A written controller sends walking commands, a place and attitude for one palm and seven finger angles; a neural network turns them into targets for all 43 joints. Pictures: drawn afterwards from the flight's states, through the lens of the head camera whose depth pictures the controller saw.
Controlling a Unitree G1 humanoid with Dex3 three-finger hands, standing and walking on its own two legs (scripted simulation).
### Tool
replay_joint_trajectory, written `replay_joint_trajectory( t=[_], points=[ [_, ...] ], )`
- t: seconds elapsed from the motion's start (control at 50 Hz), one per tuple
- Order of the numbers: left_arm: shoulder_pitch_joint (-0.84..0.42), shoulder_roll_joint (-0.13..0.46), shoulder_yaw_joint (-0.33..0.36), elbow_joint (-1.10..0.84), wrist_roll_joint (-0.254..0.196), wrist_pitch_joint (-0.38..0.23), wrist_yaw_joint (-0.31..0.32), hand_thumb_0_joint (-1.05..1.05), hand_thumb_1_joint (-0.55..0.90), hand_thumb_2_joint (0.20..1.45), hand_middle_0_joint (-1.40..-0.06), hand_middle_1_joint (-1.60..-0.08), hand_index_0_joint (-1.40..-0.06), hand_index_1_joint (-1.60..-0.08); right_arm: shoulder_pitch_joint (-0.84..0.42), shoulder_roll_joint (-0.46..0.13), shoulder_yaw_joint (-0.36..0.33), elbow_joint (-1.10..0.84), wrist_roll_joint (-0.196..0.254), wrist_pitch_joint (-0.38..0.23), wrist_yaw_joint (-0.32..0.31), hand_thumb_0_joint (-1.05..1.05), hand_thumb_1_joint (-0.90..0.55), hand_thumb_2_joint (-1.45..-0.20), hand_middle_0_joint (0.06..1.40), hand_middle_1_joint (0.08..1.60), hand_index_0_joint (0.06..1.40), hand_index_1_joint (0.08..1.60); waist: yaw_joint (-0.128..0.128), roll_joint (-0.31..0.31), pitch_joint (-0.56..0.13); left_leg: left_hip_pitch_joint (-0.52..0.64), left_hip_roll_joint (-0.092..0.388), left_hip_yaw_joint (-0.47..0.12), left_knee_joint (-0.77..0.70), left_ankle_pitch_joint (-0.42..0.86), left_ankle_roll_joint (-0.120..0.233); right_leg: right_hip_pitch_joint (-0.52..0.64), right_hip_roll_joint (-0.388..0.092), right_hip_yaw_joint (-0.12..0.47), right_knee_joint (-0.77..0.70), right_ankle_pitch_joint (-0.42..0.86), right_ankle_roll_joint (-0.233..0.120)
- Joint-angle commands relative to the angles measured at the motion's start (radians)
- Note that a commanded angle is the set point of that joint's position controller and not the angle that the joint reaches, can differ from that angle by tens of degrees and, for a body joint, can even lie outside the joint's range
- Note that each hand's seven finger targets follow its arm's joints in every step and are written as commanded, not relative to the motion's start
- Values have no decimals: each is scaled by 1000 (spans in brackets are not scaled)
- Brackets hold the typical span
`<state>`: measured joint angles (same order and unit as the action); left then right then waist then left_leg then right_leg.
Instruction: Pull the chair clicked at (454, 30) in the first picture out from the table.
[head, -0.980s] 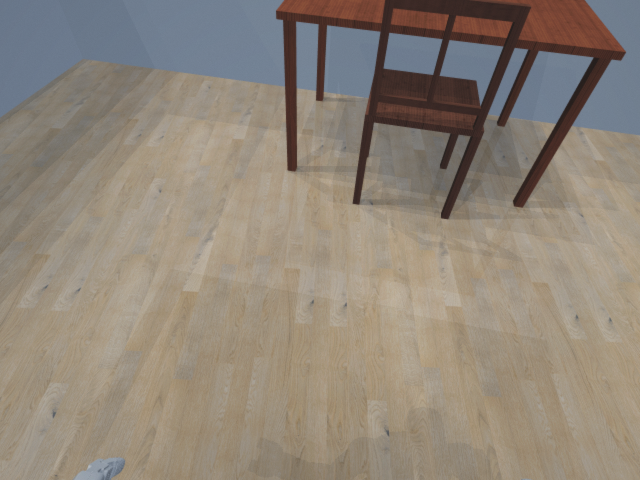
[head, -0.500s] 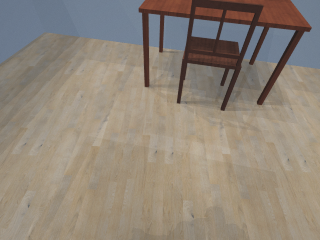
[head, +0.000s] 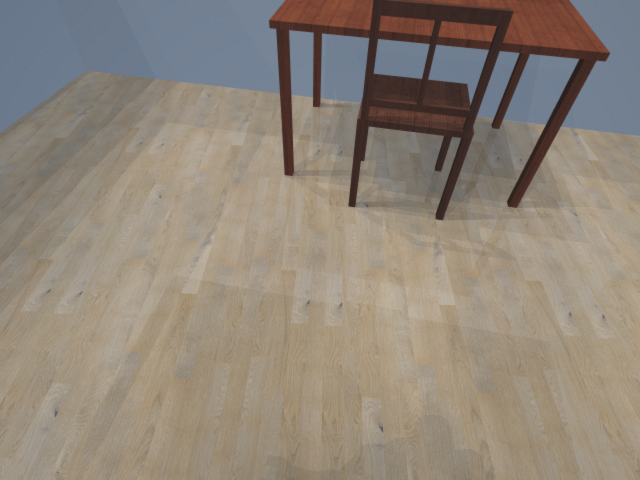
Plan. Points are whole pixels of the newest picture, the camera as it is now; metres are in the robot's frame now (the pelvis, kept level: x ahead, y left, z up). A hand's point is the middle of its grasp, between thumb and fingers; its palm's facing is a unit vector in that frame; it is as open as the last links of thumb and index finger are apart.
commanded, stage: stand and wait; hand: left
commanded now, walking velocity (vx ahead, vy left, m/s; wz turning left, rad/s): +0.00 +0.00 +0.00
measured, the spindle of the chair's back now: (428, 65) +1.39 -0.30 -0.09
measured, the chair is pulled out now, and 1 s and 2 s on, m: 0.00 0.00 0.00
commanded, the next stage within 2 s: look at it before walking up in 0.06 s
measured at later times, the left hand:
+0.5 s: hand out of the picture +0.07 +0.24 -0.16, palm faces -0.03 -0.95 -0.32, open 7.4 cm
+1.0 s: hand out of the picture +0.06 +0.21 -0.18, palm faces -0.08 -0.97 -0.25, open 7.4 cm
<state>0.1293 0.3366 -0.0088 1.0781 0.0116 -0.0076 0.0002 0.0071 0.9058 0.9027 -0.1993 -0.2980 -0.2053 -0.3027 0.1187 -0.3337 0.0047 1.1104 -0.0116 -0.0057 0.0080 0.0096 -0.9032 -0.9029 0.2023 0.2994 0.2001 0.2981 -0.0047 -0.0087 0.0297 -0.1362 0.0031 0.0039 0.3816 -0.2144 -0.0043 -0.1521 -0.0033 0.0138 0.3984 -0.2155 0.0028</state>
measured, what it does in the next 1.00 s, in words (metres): stands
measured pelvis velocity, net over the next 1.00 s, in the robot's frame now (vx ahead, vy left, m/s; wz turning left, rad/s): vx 0.03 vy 0.00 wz -0.10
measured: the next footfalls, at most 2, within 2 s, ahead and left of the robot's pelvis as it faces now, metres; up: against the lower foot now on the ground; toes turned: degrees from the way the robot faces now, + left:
left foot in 1.52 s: +0.37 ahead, +0.07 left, +0.00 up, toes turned -15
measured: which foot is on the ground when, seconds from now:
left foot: down 0.00-1.00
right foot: down 0.00-1.00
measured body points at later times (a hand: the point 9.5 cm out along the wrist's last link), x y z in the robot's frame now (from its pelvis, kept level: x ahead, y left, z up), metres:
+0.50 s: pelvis +0.00 +0.00 +0.00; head +0.01 +0.00 +0.45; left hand +0.07 +0.29 -0.14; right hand +0.08 -0.30 -0.13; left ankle +0.00 +0.12 -0.74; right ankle +0.00 -0.12 -0.74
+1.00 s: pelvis +0.03 +0.00 -0.01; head +0.03 +0.00 +0.44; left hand +0.06 +0.26 -0.16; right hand +0.06 -0.27 -0.15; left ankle +0.00 +0.12 -0.74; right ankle +0.00 -0.12 -0.74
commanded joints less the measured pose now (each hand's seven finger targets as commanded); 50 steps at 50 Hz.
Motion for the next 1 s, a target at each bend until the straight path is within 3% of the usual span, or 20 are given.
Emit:
replay_joint_trajectory(
  t=[0.0,0.74,0.78,0.8,0.84,0.88,0.92,0.96,0.98],
  points=[
    [-33,209,41,-67,-2,-19,12,0,900,900,-200,-300,-200,-300,-57,-206,-38,-65,4,-27,-18,0,-900,-900,200,300,200,300,8,-3,-59,0,109,-98,-57,116,31,-2,-117,109,-73,106,-36],
    [-21,204,40,-50,-1,-20,12,0,900,900,-200,-300,-200,-300,-54,-203,-37,-54,5,-28,-20,0,-900,-900,200,300,200,300,7,11,-57,27,118,-96,-78,154,27,10,-116,101,-83,151,-32],
    [38,105,21,-28,-1,-2,14,0,900,900,-200,-300,-200,-300,-1,-104,-16,-33,-2,-16,-19,0,-900,-900,200,300,200,300,7,7,-66,42,116,-62,-52,67,11,-10,-104,110,-74,60,-23],
    [62,90,21,-30,2,8,11,0,900,900,-200,-300,-200,-300,29,-87,-16,-34,-3,-9,-18,0,-900,-900,200,300,200,300,7,5,-62,39,116,-50,-35,-20,10,-31,-93,123,-63,-31,-28],
    [73,95,32,-51,7,21,-1,0,900,900,-200,-300,-200,-300,45,-96,-28,-49,-7,-2,-19,0,-900,-900,200,300,200,300,6,-4,19,-20,118,-42,-28,-193,16,-112,-70,152,-57,-198,-40],
    [91,93,45,-81,10,26,-11,0,900,900,-200,-300,-200,-300,60,-115,-43,-74,-9,-2,-19,0,-900,-900,200,300,200,300,4,26,78,-48,141,-65,-40,-316,34,-192,-39,161,-11,-280,-52],
    [106,72,55,-114,11,20,-20,0,900,900,-200,-300,-200,-300,95,-136,-61,-93,-7,-8,-22,0,-900,-900,200,300,200,300,-4,83,86,-10,205,-129,-69,-383,74,-278,6,122,108,-286,-49],
    [105,25,60,-143,10,8,-28,0,900,900,-200,-300,-200,-300,130,-158,-80,-104,-3,-23,-26,0,-900,-900,200,300,200,300,-11,186,69,62,328,-219,-113,-285,146,-353,40,2,309,-212,-29],
    [86,12,63,-160,10,3,-32,0,900,900,-200,-300,-200,-300,145,-149,-85,-107,-5,-29,-26,0,-900,-900,200,300,200,300,-18,187,62,84,361,-202,-97,-162,171,-372,9,-25,349,-254,-19]
  ],
)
